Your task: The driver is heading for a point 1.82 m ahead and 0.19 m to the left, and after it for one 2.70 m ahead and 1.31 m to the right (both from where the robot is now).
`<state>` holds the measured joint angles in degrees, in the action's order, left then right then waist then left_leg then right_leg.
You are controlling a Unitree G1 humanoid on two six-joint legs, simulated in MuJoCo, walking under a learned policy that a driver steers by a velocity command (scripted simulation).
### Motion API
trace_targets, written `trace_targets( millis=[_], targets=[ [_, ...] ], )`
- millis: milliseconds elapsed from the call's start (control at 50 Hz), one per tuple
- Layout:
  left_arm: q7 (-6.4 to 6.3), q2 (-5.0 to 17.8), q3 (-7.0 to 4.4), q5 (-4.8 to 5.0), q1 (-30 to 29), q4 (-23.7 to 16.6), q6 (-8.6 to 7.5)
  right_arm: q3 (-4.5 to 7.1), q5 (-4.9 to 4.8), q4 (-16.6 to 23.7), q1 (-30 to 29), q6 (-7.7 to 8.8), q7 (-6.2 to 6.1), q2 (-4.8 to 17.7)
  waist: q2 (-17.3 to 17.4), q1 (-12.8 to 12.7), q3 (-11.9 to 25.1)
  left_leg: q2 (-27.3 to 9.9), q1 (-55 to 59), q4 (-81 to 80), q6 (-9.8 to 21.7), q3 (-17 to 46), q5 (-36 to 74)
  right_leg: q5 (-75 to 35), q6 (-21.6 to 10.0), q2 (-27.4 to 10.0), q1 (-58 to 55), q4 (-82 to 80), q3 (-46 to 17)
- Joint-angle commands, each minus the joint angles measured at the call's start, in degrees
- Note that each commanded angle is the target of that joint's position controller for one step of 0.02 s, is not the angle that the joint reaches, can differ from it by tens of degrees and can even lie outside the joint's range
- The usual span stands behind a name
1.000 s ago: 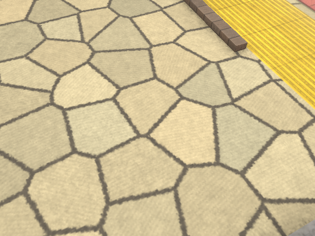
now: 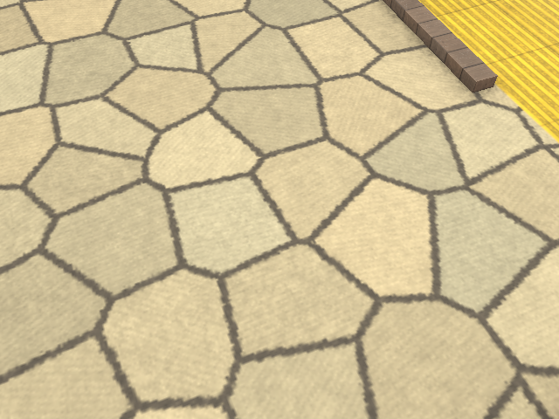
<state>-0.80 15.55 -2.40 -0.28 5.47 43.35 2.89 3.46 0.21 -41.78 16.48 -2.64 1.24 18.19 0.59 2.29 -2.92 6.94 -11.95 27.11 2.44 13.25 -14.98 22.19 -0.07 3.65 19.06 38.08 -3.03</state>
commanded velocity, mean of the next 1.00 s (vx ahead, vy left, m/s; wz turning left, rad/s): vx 0.00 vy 0.00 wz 0.41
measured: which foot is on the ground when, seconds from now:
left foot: down 0.00-0.04, up 0.06-0.50, down 0.52-1.00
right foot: up 0.00-0.02, down 0.04-0.52, up 0.54-1.00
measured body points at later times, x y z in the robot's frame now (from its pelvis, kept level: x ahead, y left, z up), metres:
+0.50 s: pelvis -0.05 +0.00 -0.01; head -0.03 +0.01 +0.44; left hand -0.04 +0.29 -0.13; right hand +0.18 -0.21 -0.11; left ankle -0.09 +0.08 -0.72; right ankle +0.00 -0.10 -0.74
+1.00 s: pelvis -0.06 +0.02 +0.00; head -0.06 +0.04 +0.45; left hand -0.08 +0.29 -0.14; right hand +0.13 -0.17 -0.12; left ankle -0.09 +0.07 -0.74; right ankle -0.02 -0.10 -0.72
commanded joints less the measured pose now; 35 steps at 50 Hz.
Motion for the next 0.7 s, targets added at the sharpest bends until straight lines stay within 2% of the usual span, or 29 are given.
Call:
trace_targets(
  millis=[20,40,60,80,100,120,140,180,200,240,280,320,360,420,440,460,480,500,520,540,560,580,600,620,640,660,700],
  targets=[
    [-0.87,4.1,-1.16,-0.35,7.4,-2.3,-1.15,2.23,-0.58,4.9,-5.1,0.03,0.13,8.5,7.2,-5.7,5.0,-11.0,-0.4,-0.6,6.0,15.7,24.1,-4.6,-1.0,0.6,-9.5,-12.8,1.3],
    [-1.43,5.9,-1.65,-0.97,9.7,-1.7,-1.58,1.85,-0.96,5.3,-5.0,0.03,-0.15,6.7,2.7,-5.9,5.4,-8.0,-6.3,4.6,3.1,13.3,13.6,-9.9,-2.0,-4.3,-16.9,-17.6,-3.1],
    [-1.92,10.5,-2.15,-1.03,9.2,-2.5,-2.13,1.09,-0.69,5.3,0.2,0.03,-0.57,2.3,-12.9,-2.6,7.1,0.2,-13.6,19.4,-0.2,2.6,-14.4,-25.6,-5.5,-19.6,-23.4,-20.9,-18.7],
    [-0.79,13.9,-3.01,-0.22,7.6,-3.5,-1.82,2.07,0.95,5.7,1.6,-0.84,-0.93,6.9,-14.1,-2.0,6.1,3.8,-17.8,30.4,-0.9,-4.0,-22.6,-31.3,-12.6,-25.2,-15.5,-21.7,-24.8],
    [-0.28,10.9,-2.50,0.67,6.8,-3.8,-2.07,2.59,1.94,5.1,0.5,-1.17,-0.83,8.9,-8.7,-1.0,4.3,-0.4,-19.1,36.2,-1.3,-3.3,-20.4,-34.7,-14.8,-26.7,-13.4,-21.0,-24.7],
    [-0.07,7.8,-1.77,0.79,4.1,-4.3,-2.24,2.74,1.56,4.0,-0.5,-1.31,-0.32,8.9,-5.0,-0.5,2.9,-1.8,-18.0,39.9,-1.8,-4.1,-15.1,-35.2,-14.4,-23.0,-10.7,-20.9,-17.9],
    [-0.26,6.7,-1.48,0.01,1.8,-5.0,-2.13,2.66,0.99,3.2,-0.3,-1.49,0.22,8.3,-5.1,0.3,2.7,-2.1,-17.2,42.2,-2.6,-5.5,-11.3,-35.7,-13.3,-19.3,-9.6,-20.7,-12.0],
    [-0.98,6.9,-1.64,-0.31,1.9,-5.1,-2.03,2.43,0.84,2.6,-0.3,-1.81,1.36,7.6,-7.6,-0.3,3.9,-2.3,-17.3,45.6,-3.9,-8.0,-7.3,-39.3,-12.3,-16.1,-10.4,-20.0,-5.8],
    [-1.07,6.7,-1.47,-0.38,3.1,-4.9,-1.88,2.41,0.42,3.2,-1.8,-2.21,1.49,7.8,-8.3,-0.9,3.3,-2.9,-18.4,42.5,-4.5,-8.8,-6.7,-36.0,-11.7,-15.1,-11.4,-20.3,-3.7],
    [-1.03,6.9,-1.60,-0.54,6.5,-3.8,-1.65,1.94,0.22,3.8,-4.3,-2.71,1.84,6.6,-9.1,-3.0,3.0,-3.3,-19.6,39.0,-5.5,-10.0,-6.5,-30.0,-11.6,-15.2,-13.6,-20.9,-3.0],
    [-0.94,7.9,-2.02,-0.71,8.3,-3.2,-1.51,1.54,0.47,4.5,-6.7,-3.06,1.93,5.9,-9.2,-4.3,2.7,-3.9,-20.3,34.3,-6.0,-11.1,-7.5,-23.5,-12.1,-16.7,-14.8,-21.3,-3.4],
    [-0.58,8.5,-2.31,-0.80,8.6,-2.8,-1.49,1.04,0.78,4.7,-7.6,-3.17,2.07,5.0,-8.9,-4.5,3.6,-4.6,-17.4,32.8,-5.5,-12.3,-7.4,-20.8,-12.6,-18.3,-13.0,-21.2,-3.3],
    [-0.24,9.1,-2.42,-0.88,7.6,-3.1,-1.63,0.60,0.59,5.4,-8.6,-3.17,2.19,4.4,-9.0,-4.1,3.4,-5.5,-14.6,29.4,-4.5,-13.9,-8.3,-19.1,-12.7,-19.3,-10.1,-20.9,-1.8],
    [0.29,9.8,-2.58,-1.16,6.5,-3.2,-1.43,-0.13,0.23,6.1,-9.6,-3.03,2.07,3.3,-9.9,-4.2,3.9,-5.0,-9.2,23.0,-2.9,-16.9,-11.6,-17.4,-12.0,-19.6,-7.1,-19.3,0.7],
    [0.44,9.8,-2.41,-1.54,7.2,-3.4,-1.01,-0.10,-0.38,6.4,-9.7,-3.10,2.06,3.0,-10.9,-4.7,3.4,-4.9,-9.0,18.3,-2.5,-17.2,-14.2,-14.4,-11.8,-19.4,-7.7,-18.6,1.1],
    [0.58,10.2,-2.52,-1.48,7.7,-3.1,-0.77,-0.18,-0.42,6.4,-9.7,-3.00,1.95,2.9,-10.7,-4.9,3.6,-4.3,-7.3,15.5,-1.9,-18.1,-13.7,-14.8,-11.4,-19.9,-7.5,-17.4,0.9],
    [0.55,10.8,-2.59,-1.27,7.6,-3.1,-0.63,-0.35,-0.48,6.2,-7.9,-2.76,1.73,2.1,-10.1,-3.6,4.3,-4.1,-4.3,10.8,-1.3,-18.4,-11.9,-17.0,-10.6,-20.2,-7.0,-15.0,1.4],
    [0.66,11.1,-2.70,-0.61,6.5,-3.3,-0.42,-0.24,-0.41,4.9,-4.6,-2.22,1.33,2.0,-8.0,-1.1,5.3,-4.1,0.7,1.7,0.0,-18.4,-6.4,-17.6,-8.7,-20.2,-5.5,-11.1,2.5],
    [1.02,10.3,-2.74,-0.29,9.1,-2.3,-0.40,0.09,0.19,3.6,-1.6,-1.42,0.64,3.4,-1.6,-0.2,6.5,-5.7,9.9,-7.6,0.7,-12.5,-1.4,-12.7,-4.6,-17.9,1.1,-2.6,6.2],
    [1.71,5.7,-1.70,-1.26,10.6,-3.9,-0.27,1.08,0.48,3.8,0.5,-0.44,0.49,8.5,12.0,-1.5,5.8,-22.3,18.4,-11.5,3.6,10.4,2.7,11.8,0.2,-10.7,17.4,14.4,11.6],
    [0.74,5.9,-1.15,-1.66,2.2,-8.0,0.50,2.80,0.21,3.7,4.0,-0.04,0.71,15.7,12.8,2.7,1.3,-30.8,9.8,-12.0,10.3,19.7,20.9,15.7,1.3,-3.8,25.6,17.8,5.2],
    [0.32,7.3,-1.39,-1.13,1.8,-7.5,0.75,2.09,0.50,2.7,3.0,0.27,0.32,12.7,7.4,1.3,0.7,-28.2,8.9,-11.0,11.6,14.5,24.9,11.2,1.3,-6.2,22.8,21.0,0.9],
    [0.45,7.3,-1.50,-0.50,3.9,-6.0,0.67,0.95,0.21,2.8,-1.5,0.36,0.00,9.1,6.4,-1.6,0.3,-24.3,6.6,-10.6,11.0,8.5,24.4,6.0,1.3,-6.5,20.2,21.6,0.5],
    [0.54,7.6,-1.63,-0.57,5.7,-4.0,0.42,0.41,0.39,3.4,-5.3,0.48,-0.43,7.0,5.5,-3.3,1.0,-20.3,6.5,-10.2,9.7,3.7,26.3,0.9,1.6,-6.4,18.3,22.5,1.2],
    [0.67,8.1,-1.90,-1.18,8.1,-2.4,0.57,0.12,-0.07,3.6,-6.8,0.76,-1.05,5.7,6.3,-3.9,2.6,-18.0,6.8,-9.4,8.8,0.4,32.3,-2.5,1.9,-6.2,16.4,24.3,2.2],
    [1.16,8.2,-1.93,-1.35,9.8,-1.3,0.78,-0.39,-0.36,3.3,-7.1,0.93,-1.11,4.2,5.9,-4.4,4.9,-16.7,6.4,-8.7,7.8,-1.9,36.4,-4.3,2.3,-6.1,13.5,25.3,2.1],
    [1.94,7.0,-1.74,-0.78,10.1,-0.8,1.32,-0.56,-0.39,2.3,-5.9,1.11,-1.05,3.9,4.1,-4.4,5.8,-15.9,5.5,-9.0,6.5,-3.3,35.2,-6.5,2.7,-5.9,11.3,25.7,2.2]
  ],
)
